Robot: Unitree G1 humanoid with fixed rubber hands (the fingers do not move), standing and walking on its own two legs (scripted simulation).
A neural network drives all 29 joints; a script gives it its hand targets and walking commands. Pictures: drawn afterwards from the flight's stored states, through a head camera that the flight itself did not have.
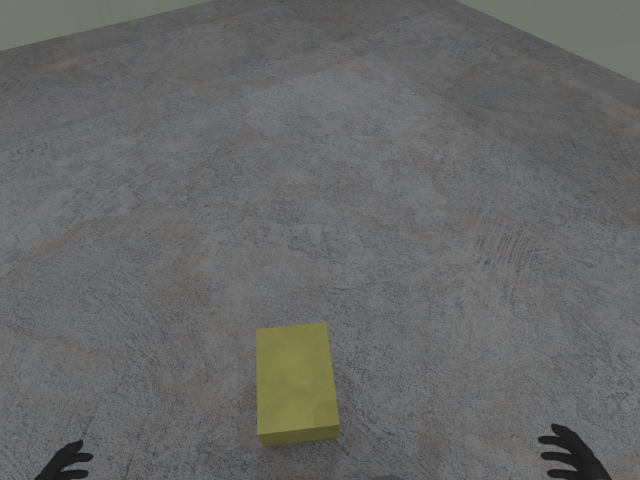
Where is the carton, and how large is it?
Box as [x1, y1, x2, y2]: [256, 322, 339, 447]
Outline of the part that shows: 325,322 256,330 257,434 264,447 336,438 339,423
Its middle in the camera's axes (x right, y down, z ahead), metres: -0.08 +0.43 +1.14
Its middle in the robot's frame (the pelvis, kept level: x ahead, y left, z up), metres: +0.45 +0.06 -0.69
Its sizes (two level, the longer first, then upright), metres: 0.288 0.211 0.165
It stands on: the floor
